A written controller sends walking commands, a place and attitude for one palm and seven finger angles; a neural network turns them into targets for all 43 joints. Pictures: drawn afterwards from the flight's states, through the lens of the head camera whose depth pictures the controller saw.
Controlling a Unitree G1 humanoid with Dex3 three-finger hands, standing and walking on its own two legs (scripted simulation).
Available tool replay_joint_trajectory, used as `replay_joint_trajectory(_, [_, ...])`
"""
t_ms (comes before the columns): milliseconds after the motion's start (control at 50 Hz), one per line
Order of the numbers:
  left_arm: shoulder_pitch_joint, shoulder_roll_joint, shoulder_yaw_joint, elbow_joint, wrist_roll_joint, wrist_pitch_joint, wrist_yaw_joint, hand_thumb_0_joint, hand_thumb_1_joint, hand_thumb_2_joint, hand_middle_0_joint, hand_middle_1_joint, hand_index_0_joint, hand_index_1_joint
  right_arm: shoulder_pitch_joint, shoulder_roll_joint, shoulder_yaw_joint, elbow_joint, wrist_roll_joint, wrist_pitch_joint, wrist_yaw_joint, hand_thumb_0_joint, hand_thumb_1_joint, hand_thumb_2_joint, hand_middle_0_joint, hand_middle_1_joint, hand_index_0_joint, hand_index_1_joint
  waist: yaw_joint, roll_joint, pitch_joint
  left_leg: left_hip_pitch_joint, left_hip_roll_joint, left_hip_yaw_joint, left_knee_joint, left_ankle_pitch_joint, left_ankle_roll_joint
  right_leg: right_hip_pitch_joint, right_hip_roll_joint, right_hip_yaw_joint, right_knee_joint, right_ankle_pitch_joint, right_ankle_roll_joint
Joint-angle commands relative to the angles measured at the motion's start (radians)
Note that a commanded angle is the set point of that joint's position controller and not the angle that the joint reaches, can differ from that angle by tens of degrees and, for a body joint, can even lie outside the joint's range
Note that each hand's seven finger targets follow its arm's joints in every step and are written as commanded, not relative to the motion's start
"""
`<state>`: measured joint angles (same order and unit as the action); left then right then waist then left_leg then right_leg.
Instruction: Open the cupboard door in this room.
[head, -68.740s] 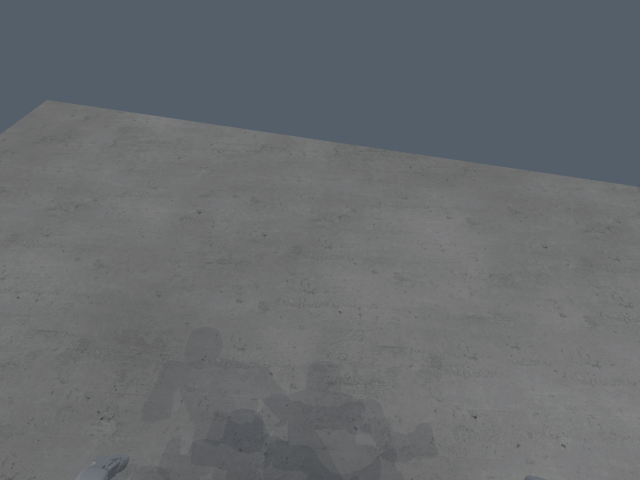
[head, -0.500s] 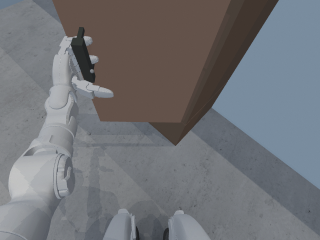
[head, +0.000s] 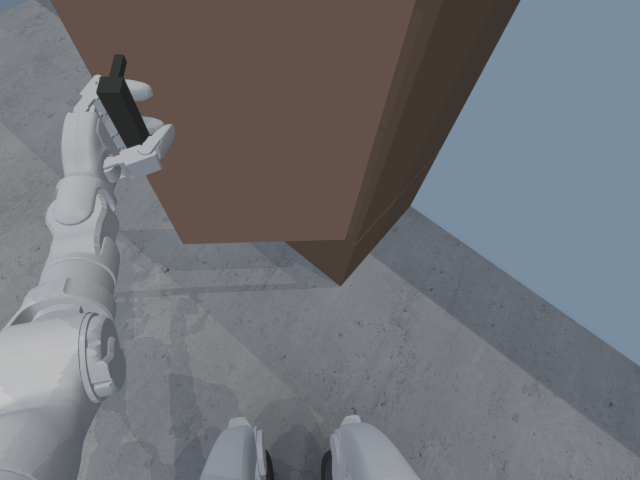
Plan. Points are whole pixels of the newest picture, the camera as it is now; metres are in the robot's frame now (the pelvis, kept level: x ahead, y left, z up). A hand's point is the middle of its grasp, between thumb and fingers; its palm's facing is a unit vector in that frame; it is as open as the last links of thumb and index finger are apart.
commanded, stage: close the thumb around the handle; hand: left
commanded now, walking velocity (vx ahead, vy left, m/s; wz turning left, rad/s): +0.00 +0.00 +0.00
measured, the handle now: (134, 114) +0.56 +0.19 +0.07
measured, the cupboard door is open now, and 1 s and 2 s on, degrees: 44 76 86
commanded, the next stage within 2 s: pull the door open along its arc in 0.20 s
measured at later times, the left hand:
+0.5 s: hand (148, 150) +0.50 +0.17 +0.07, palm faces +0.01 -1.00 +0.00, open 5.9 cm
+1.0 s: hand (206, 269) +0.34 +0.09 +0.07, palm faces +0.26 -0.96 +0.07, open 6.5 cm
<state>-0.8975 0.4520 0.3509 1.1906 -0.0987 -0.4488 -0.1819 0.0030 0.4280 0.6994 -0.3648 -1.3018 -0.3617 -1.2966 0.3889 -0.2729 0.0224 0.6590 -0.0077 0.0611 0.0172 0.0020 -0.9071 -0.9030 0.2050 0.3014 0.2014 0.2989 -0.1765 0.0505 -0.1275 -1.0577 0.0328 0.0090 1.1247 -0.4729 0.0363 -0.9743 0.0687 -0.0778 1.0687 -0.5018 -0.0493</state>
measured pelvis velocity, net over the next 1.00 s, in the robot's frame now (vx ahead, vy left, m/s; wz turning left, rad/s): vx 0.02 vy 0.00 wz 0.00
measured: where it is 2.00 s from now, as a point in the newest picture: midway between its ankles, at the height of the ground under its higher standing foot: outside the picture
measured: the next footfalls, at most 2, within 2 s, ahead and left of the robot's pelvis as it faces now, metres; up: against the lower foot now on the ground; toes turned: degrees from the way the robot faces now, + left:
none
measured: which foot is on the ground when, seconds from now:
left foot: down 0.00-1.00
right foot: down 0.00-1.00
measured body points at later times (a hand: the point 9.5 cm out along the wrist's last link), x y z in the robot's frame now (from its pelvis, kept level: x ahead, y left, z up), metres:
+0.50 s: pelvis +0.01 +0.01 +0.00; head +0.13 +0.02 +0.44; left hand +0.50 +0.22 +0.07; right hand +0.01 -0.26 -0.11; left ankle +0.03 +0.10 -0.65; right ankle +0.00 -0.09 -0.65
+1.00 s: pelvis +0.02 +0.00 +0.02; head +0.08 +0.00 +0.47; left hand +0.32 +0.14 +0.07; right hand +0.19 -0.22 -0.08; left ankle +0.03 +0.10 -0.65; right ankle +0.00 -0.09 -0.65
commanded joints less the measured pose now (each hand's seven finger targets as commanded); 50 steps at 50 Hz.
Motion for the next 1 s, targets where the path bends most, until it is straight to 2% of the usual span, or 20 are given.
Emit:
replay_joint_trajectory(0, [-0.455,0.274,0.056,-0.203,-0.015,-0.059,-0.007,0.000,0.900,0.900,-0.400,-1.350,-0.400,-1.350,0.161,-0.170,-0.054,-0.043,0.000,-0.015,-0.022,0.000,-0.900,-0.900,0.200,0.300,0.200,0.300,-0.014,0.051,-0.470,0.334,-0.018,-0.057,-0.083,0.323,0.010,0.207,-0.006,0.094,-0.148,0.374,0.037])
replay_joint_trajectory(60, [-0.447,0.262,0.045,-0.259,-0.014,-0.076,-0.019,0.000,0.900,0.900,-0.400,-1.350,-0.400,-1.350,0.158,-0.165,-0.056,-0.048,-0.001,-0.019,-0.021,0.000,-0.900,-0.900,0.200,0.300,0.200,0.300,0.002,0.105,-0.552,0.414,-0.015,-0.062,-0.081,0.402,0.003,0.213,-0.005,0.085,-0.129,0.430,0.032])
replay_joint_trajectory(100, [-0.414,0.237,0.034,-0.237,-0.020,-0.073,-0.024,0.000,0.900,0.900,-0.400,-1.350,-0.400,-1.350,0.155,-0.164,-0.057,-0.047,0.001,-0.016,-0.019,0.000,-0.900,-0.900,0.200,0.300,0.200,0.300,0.002,0.098,-0.518,0.424,-0.014,-0.065,-0.085,0.406,-0.001,0.193,-0.003,0.077,-0.133,0.422,0.030])
replay_joint_trajectory(140, [-0.417,0.271,0.072,-0.216,-0.031,-0.063,-0.015,0.000,0.900,0.900,-0.400,-1.350,-0.400,-1.350,0.160,-0.169,-0.054,-0.046,0.000,-0.015,-0.022,0.000,-0.900,-0.900,0.200,0.300,0.200,0.300,-0.006,0.042,-0.486,0.363,-0.017,-0.057,-0.080,0.383,0.009,0.217,-0.002,0.086,-0.138,0.428,0.036])
replay_joint_trajectory(160, [-0.404,0.287,0.076,-0.206,-0.021,-0.059,-0.013,0.000,0.900,0.900,-0.400,-1.350,-0.400,-1.350,0.154,-0.169,-0.052,-0.051,0.002,-0.014,-0.022,0.000,-0.900,-0.900,0.200,0.300,0.200,0.300,0.003,0.053,-0.477,0.341,-0.019,-0.054,-0.084,0.363,0.006,0.226,-0.004,0.089,-0.138,0.415,0.037])
replay_joint_trajectory(180, [-0.424,0.280,0.067,-0.212,-0.021,-0.057,-0.012,0.000,0.900,0.900,-0.400,-1.350,-0.400,-1.350,0.152,-0.167,-0.050,-0.053,0.003,-0.014,-0.023,0.000,-0.900,-0.900,0.200,0.300,0.200,0.300,-0.008,0.045,-0.466,0.333,-0.019,-0.051,-0.084,0.354,0.009,0.230,-0.005,0.092,-0.142,0.417,0.039])
replay_joint_trajectory(260, [-0.373,0.302,0.095,-0.229,-0.021,-0.058,-0.019,0.000,0.900,0.900,-0.400,-1.350,-0.400,-1.350,0.150,-0.163,-0.052,-0.063,0.003,-0.013,-0.024,0.000,-0.900,-0.900,0.200,0.300,0.200,0.300,0.015,0.069,-0.506,0.355,-0.019,-0.046,-0.084,0.398,0.006,0.255,-0.007,0.092,-0.133,0.465,0.037])
replay_joint_trajectory(280, [-0.373,0.296,0.084,-0.221,-0.018,-0.056,-0.021,0.000,0.900,0.900,-0.400,-1.350,-0.400,-1.350,0.148,-0.163,-0.049,-0.062,0.004,-0.011,-0.024,0.000,-0.900,-0.900,0.200,0.300,0.200,0.300,0.014,0.076,-0.485,0.357,-0.017,-0.051,-0.088,0.392,0.002,0.237,-0.006,0.086,-0.131,0.446,0.035])
replay_joint_trajectory(300, [-0.435,0.185,-0.003,-0.249,-0.027,-0.058,-0.021,0.000,0.900,0.900,-0.400,-1.350,-0.400,-1.350,0.142,-0.153,-0.051,-0.061,0.004,-0.016,-0.019,0.000,-0.900,-0.900,0.200,0.300,0.200,0.300,-0.021,0.078,-0.474,0.388,-0.016,-0.056,-0.091,0.385,0.003,0.198,-0.003,0.080,-0.138,0.430,0.038])
replay_joint_trajectory(340, [-0.401,0.169,0.008,-0.260,-0.034,-0.071,-0.011,0.000,0.900,0.900,-0.400,-1.350,-0.400,-1.350,0.152,-0.159,-0.061,-0.058,-0.001,-0.022,-0.014,0.000,-0.900,-0.900,0.200,0.300,0.200,0.300,-0.003,0.084,-0.505,0.451,-0.012,-0.066,-0.092,0.417,-0.002,0.171,0.000,0.066,-0.133,0.418,0.030])
replay_joint_trajectory(360, [-0.367,0.189,0.024,-0.263,-0.028,-0.074,-0.004,0.000,0.900,0.900,-0.400,-1.350,-0.400,-1.350,0.149,-0.163,-0.062,-0.058,-0.002,-0.020,-0.012,0.000,-0.900,-0.900,0.200,0.300,0.200,0.300,0.016,0.105,-0.526,0.464,-0.012,-0.067,-0.092,0.433,-0.007,0.170,-0.002,0.066,-0.129,0.421,0.029])
replay_joint_trajectory(480, [-0.183,0.125,-0.004,-0.362,-0.039,-0.084,0.002,0.000,0.900,0.900,-0.400,-1.350,-0.400,-1.350,0.126,-0.153,-0.071,-0.088,0.006,-0.007,0.003,0.000,-0.900,-0.900,0.200,0.300,0.200,0.300,0.056,0.065,-0.535,0.500,-0.015,-0.057,-0.123,0.490,-0.010,0.232,0.002,0.055,-0.137,0.475,0.026])
replay_joint_trajectory(540, [-0.032,0.076,-0.023,-0.430,-0.062,-0.075,0.001,0.000,0.900,0.900,-0.400,-1.350,-0.400,-1.350,0.108,-0.148,-0.075,-0.118,0.015,-0.003,0.008,0.000,-0.900,-0.900,0.200,0.300,0.200,0.300,0.078,0.010,-0.511,0.482,-0.020,-0.044,-0.149,0.490,-0.005,0.297,0.004,0.054,-0.151,0.508,0.026])
replay_joint_trajectory(680, [0.409,-0.075,-0.122,-0.754,-0.104,-0.055,0.022,0.000,0.900,0.900,-0.400,-1.350,-0.400,-1.350,0.025,-0.123,-0.083,-0.188,0.031,-0.015,0.027,0.000,-0.900,-0.900,0.200,0.300,0.200,0.300,0.140,-0.009,-0.441,0.527,-0.018,-0.022,-0.201,0.566,-0.010,0.367,-0.007,0.042,-0.176,0.577,0.029])
replay_joint_trajectory(700, [0.457,-0.127,-0.092,-0.797,-0.139,-0.046,0.087,0.000,0.900,0.900,-0.400,-1.350,-0.400,-1.350,0.001,-0.103,-0.082,-0.193,0.029,-0.022,0.027,0.000,-0.900,-0.900,0.200,0.300,0.200,0.300,0.173,-0.020,-0.407,0.513,-0.017,-0.012,-0.211,0.550,-0.016,0.363,-0.004,0.034,-0.184,0.552,0.032])
replay_joint_trajectory(720, [0.498,-0.165,-0.107,-0.838,-0.140,-0.038,0.149,0.000,0.900,0.900,-0.400,-1.350,-0.400,-1.350,-0.019,-0.096,-0.079,-0.201,0.024,-0.031,0.031,0.000,-0.900,-0.900,0.200,0.300,0.200,0.300,0.180,-0.027,-0.385,0.497,-0.019,-0.011,-0.218,0.523,-0.021,0.369,-0.005,0.028,-0.183,0.527,0.032])
replay_joint_trajectory(820, [0.746,-0.273,-0.155,-1.014,-0.037,-0.017,0.430,0.000,0.900,0.900,-0.400,-1.350,-0.400,-1.350,-0.090,-0.062,-0.076,-0.222,-0.009,-0.047,0.046,0.000,-0.900,-0.900,0.200,0.300,0.200,0.300,0.215,-0.057,-0.355,0.475,-0.022,-0.008,-0.217,0.504,-0.035,0.397,-0.019,0.026,-0.159,0.520,0.028])
replay_joint_trajectory(840, [0.793,-0.254,-0.137,-1.030,-0.016,-0.015,0.475,0.000,0.900,0.900,-0.400,-1.350,-0.400,-1.350,-0.100,-0.062,-0.075,-0.226,-0.017,-0.045,0.046,0.000,-0.900,-0.900,0.200,0.300,0.200,0.300,0.227,-0.091,-0.342,0.446,-0.026,-0.011,-0.215,0.480,-0.034,0.421,-0.019,0.029,-0.156,0.522,0.023])
replay_joint_trajectory(900, [0.900,-0.322,-0.204,-1.120,0.054,0.006,0.583,0.000,0.900,0.900,-0.400,-1.350,-0.400,-1.350,-0.156,-0.036,-0.067,-0.247,-0.026,-0.037,0.045,0.000,-0.900,-0.900,0.200,0.300,0.200,0.300,0.239,-0.089,-0.329,0.435,-0.032,-0.003,-0.216,0.443,-0.034,0.450,-0.031,0.044,-0.157,0.531,0.021])
replay_joint_trajectory(980, [0.924,-0.414,-0.312,-1.171,0.136,0.056,0.704,0.000,0.900,0.900,-0.400,-1.350,-0.400,-1.350,-0.210,-0.013,-0.054,-0.253,-0.038,-0.024,0.032,0.000,-0.900,-0.900,0.200,0.300,0.200,0.300,0.220,-0.088,-0.276,0.427,-0.039,-0.010,-0.215,0.361,-0.034,0.429,-0.037,0.058,-0.182,0.466,0.021])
